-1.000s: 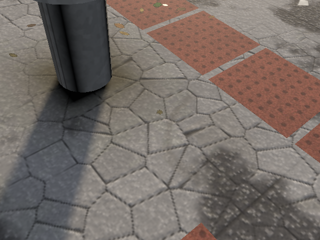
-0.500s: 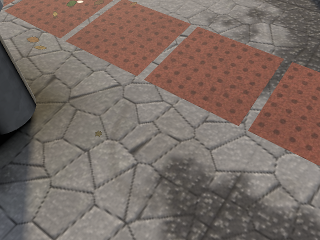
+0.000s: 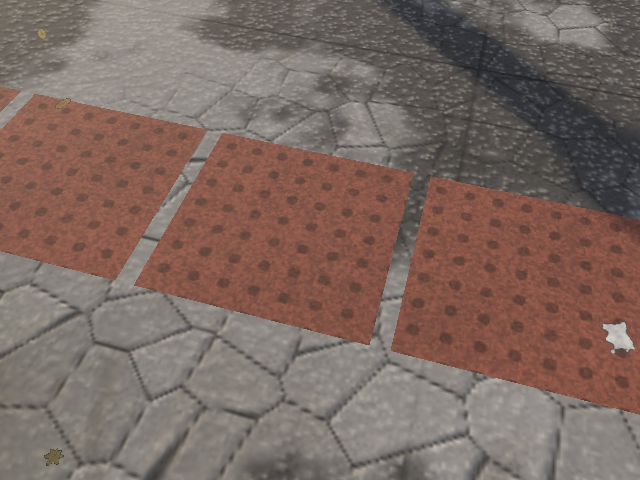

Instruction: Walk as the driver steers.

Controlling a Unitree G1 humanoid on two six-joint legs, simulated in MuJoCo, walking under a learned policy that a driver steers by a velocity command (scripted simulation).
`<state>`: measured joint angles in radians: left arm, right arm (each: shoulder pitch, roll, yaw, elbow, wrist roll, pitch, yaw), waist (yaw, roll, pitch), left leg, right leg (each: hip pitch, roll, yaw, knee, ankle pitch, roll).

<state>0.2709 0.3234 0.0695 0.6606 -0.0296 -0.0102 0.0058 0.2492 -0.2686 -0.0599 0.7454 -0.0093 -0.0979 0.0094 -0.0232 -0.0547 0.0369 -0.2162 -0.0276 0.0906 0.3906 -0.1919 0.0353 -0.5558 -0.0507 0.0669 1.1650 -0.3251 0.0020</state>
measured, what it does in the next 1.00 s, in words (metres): walks ahead, turning right: right foot, then left foot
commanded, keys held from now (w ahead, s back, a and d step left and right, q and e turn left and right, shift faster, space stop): w+e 0.60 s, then w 0.40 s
